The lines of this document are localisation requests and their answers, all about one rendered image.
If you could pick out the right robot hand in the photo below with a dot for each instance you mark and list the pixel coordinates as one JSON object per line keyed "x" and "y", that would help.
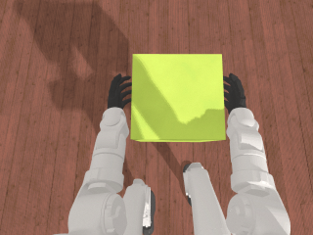
{"x": 236, "y": 96}

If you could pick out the right robot forearm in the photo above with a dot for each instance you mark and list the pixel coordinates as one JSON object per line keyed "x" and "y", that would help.
{"x": 250, "y": 173}

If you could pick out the robot right thigh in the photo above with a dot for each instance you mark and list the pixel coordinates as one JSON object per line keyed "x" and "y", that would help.
{"x": 208, "y": 218}

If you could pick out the left robot forearm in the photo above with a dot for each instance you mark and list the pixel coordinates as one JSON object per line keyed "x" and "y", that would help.
{"x": 105, "y": 172}

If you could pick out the carton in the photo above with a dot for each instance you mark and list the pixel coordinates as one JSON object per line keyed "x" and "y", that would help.
{"x": 177, "y": 98}

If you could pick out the robot left shin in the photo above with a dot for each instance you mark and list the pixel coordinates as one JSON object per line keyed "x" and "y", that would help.
{"x": 147, "y": 214}

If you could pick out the right robot upper arm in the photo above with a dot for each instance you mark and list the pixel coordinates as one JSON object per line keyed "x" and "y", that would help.
{"x": 253, "y": 215}

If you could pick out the left robot upper arm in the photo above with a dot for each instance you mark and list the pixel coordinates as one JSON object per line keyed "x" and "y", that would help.
{"x": 97, "y": 214}

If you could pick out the left robot hand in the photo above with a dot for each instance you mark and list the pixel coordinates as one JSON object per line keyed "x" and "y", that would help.
{"x": 115, "y": 96}

